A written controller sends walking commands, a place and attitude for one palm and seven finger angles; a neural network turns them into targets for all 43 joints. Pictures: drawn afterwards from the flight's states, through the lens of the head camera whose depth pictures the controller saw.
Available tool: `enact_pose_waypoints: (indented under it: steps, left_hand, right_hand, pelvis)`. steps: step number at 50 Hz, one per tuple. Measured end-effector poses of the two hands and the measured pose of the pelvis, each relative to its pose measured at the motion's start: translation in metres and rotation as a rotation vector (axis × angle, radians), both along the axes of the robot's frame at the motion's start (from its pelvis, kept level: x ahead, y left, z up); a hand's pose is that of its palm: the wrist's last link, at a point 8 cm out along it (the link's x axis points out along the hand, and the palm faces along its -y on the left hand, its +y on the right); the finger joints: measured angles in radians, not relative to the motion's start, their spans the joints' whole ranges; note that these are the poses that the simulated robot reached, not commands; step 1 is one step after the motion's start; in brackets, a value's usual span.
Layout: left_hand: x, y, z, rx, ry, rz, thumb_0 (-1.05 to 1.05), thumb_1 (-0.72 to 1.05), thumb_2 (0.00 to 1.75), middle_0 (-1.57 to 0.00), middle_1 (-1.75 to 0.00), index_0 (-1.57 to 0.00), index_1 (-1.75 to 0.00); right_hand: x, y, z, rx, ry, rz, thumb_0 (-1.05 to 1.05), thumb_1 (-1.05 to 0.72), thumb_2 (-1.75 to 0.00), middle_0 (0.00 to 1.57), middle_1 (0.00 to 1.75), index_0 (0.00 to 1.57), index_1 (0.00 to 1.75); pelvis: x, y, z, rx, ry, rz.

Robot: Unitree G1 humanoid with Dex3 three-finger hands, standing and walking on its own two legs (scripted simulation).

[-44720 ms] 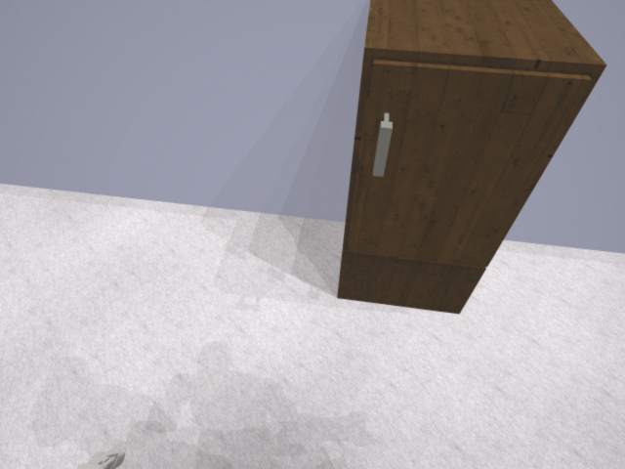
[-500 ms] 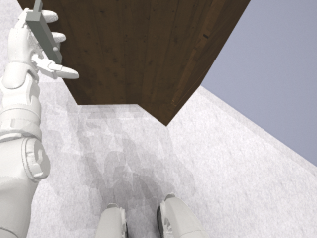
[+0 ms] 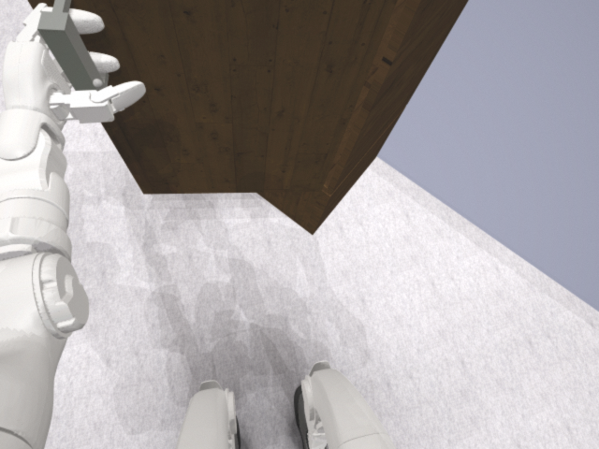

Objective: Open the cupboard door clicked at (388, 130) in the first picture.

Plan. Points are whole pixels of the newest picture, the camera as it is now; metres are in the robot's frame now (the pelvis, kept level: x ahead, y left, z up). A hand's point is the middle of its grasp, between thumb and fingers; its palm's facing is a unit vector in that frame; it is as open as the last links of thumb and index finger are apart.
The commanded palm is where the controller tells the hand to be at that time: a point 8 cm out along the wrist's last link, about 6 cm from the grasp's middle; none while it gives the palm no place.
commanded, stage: close the thumb around the handle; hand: left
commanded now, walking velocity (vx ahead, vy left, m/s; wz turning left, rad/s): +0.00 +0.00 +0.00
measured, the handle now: (83, 56) +0.60 +0.20 +0.07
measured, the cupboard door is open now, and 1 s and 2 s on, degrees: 42 63 81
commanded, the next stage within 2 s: pull the door open along its arc in 0.32 s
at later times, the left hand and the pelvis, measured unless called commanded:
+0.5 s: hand (97, 79) +0.56 +0.18 +0.08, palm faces -0.03 -1.00 -0.02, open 5.7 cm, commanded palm +0.53 +0.22 +0.07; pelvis +0.00 +0.00 +0.00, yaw +0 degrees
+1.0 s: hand (127, 182) +0.42 +0.14 +0.08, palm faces +0.12 -0.99 +0.05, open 6.1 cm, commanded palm +0.35 +0.22 +0.07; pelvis +0.02 +0.00 +0.03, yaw -1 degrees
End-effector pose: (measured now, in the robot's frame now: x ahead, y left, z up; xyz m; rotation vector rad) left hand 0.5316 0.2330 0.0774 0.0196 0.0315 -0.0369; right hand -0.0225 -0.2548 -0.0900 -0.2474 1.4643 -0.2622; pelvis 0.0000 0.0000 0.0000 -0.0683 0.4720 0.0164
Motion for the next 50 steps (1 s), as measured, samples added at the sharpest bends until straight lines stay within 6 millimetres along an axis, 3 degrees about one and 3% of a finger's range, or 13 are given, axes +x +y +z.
enact_pose_waypoints:
  steps: [12,31,40,45,50]
  left_hand:
    - [0.003,0.0,0.0,0.003,0.003,0.001,0.01,0.71,0.82,-0.39,-1.33,-0.38,-1.33]
    - [-0.002,0.0,0.0,-0.002,-0.001,-0.003,0.01,0.71,0.8,-0.38,-1.35,-0.38,-1.35]
    - [-0.047,-0.006,-0.001,-0.003,-0.015,-0.022,0.01,0.69,0.74,-0.38,-1.35,-0.37,-1.35]
    - [-0.091,-0.017,-0.002,-0.021,-0.03,-0.015,0.01,0.67,0.71,-0.39,-1.35,-0.37,-1.35]
    - [-0.139,-0.04,-0.004,-0.069,-0.056,0.154,0.02,0.65,0.71,-0.38,-1.35,-0.38,-1.35]
  right_hand:
    - [-0.005,0.001,0.001,-0.001,0.021,0.003,0.0,-0.9,-0.9,0.2,0.3,0.2,0.3]
    - [0.003,0.004,0.004,0.008,-0.011,-0.024,0.0,-0.9,-0.9,0.2,0.3,0.2,0.3]
    - [0.034,0.005,0.011,0.05,-0.102,-0.032,0.0,-0.9,-0.9,0.2,0.3,0.2,0.3]
    - [0.071,0.002,0.017,0.066,-0.214,0.001,0.0,-0.9,-0.9,0.2,0.3,0.2,0.3]
    - [0.12,0.002,0.019,0.089,-0.347,0.082,0.0,-0.9,-0.9,0.2,0.3,0.2,0.3]
  pelvis:
    - [0.0,0.001,0.0,-0.002,0.004,0.005]
    - [0.005,0.002,0.005,0.005,-0.006,-0.016]
    - [0.016,0.002,0.02,0.023,-0.052,-0.033]
    - [0.021,0.001,0.027,0.033,-0.086,-0.035]
    - [0.022,-0.002,0.03,0.046,-0.116,-0.032]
